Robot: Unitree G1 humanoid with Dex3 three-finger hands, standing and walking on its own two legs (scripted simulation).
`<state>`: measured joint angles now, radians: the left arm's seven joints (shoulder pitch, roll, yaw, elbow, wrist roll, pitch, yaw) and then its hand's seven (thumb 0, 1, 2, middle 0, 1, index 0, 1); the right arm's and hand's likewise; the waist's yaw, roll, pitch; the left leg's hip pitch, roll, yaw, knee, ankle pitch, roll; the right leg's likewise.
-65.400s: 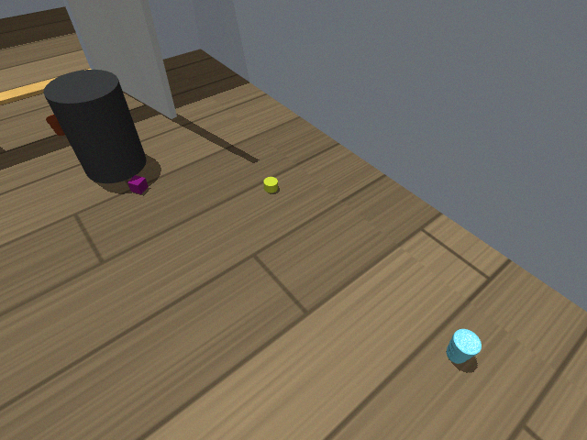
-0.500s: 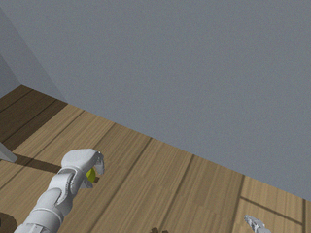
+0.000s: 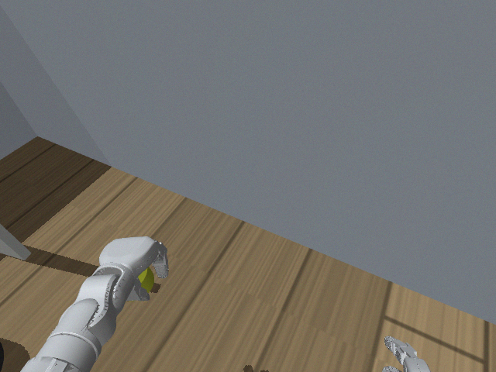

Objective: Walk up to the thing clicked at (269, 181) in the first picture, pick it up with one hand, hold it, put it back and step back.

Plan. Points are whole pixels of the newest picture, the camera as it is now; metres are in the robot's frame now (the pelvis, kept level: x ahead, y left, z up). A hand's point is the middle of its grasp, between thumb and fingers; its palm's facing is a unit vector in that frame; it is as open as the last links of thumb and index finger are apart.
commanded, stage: hold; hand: left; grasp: from above
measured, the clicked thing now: (132, 277) +0.31 +0.24 -0.06
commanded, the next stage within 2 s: crouch in 0.30 s
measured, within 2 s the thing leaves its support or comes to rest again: neither
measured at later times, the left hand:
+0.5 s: hand (140, 276) +0.30 +0.22 -0.03, palm faces -0.43 -0.07 -0.90, open 6.6 cm
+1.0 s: hand (156, 296) +0.35 +0.25 -0.22, palm faces -0.40 +0.04 -0.92, open 6.7 cm
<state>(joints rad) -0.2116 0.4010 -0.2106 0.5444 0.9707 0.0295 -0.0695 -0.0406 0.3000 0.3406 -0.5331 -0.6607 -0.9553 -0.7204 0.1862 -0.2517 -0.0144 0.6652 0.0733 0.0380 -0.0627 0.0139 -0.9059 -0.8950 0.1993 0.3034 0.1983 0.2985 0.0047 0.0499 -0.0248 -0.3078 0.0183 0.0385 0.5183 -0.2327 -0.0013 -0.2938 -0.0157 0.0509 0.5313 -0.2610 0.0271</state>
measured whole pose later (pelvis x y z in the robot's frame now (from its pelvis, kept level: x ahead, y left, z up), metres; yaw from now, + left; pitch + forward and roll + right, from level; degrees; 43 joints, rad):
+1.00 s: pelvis -0.03 +0.00 -0.12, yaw +1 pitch +24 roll -2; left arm -0.59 0.44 -0.11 1.12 1.17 -0.09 0.32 -0.03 0.27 0.37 -0.56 -0.64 -0.96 -0.72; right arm 0.21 -0.28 -0.07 0.70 -0.01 0.04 -0.01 0.01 -0.90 -0.89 0.20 0.30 0.20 0.30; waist -0.09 0.01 -0.16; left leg -1.22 0.03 -0.03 1.30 -0.49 -0.01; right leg -1.16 0.01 0.01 1.28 -0.52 0.03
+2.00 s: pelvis -0.07 +0.00 -0.39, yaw -5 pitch +35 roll -8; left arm -0.96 0.75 0.11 1.42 1.27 -0.22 0.36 -0.03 0.30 0.33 -0.59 -0.57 -1.00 -0.66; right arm 0.16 -0.25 0.03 0.76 -0.13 -0.04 0.13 0.00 -0.91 -0.90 0.20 0.30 0.20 0.30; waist -0.22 -0.02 -0.08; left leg -2.23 0.03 -0.13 2.26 -0.66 -0.01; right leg -2.13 0.05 -0.05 2.20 -0.70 0.05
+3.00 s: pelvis -0.07 +0.00 -0.46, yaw -10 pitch +31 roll -11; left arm -1.02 0.95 0.16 1.56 1.32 -0.29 0.46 -0.04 0.32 0.31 -0.61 -0.52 -1.04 -0.62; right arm 0.11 -0.29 0.18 0.71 -0.20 -0.07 0.14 0.00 -0.91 -0.89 0.20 0.30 0.20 0.30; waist -0.30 -0.09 0.06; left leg -2.38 0.02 -0.23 2.50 -0.68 -0.03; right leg -2.25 0.08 -0.12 2.39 -0.70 0.06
